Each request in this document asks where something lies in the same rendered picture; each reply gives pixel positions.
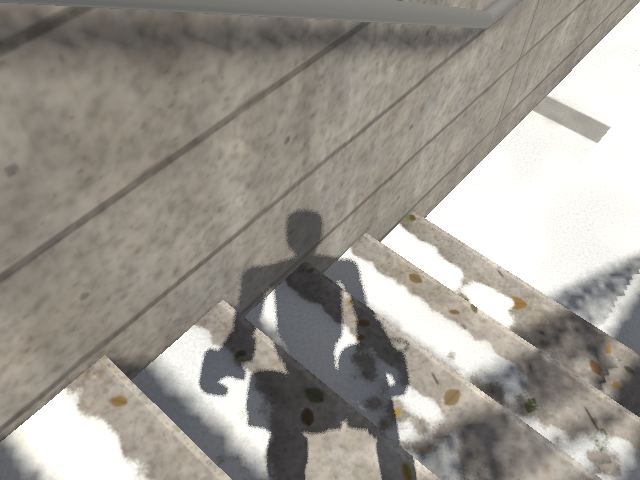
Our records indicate stairs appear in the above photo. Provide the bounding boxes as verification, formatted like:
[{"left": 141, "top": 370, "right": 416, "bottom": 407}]
[{"left": 0, "top": 211, "right": 640, "bottom": 480}]

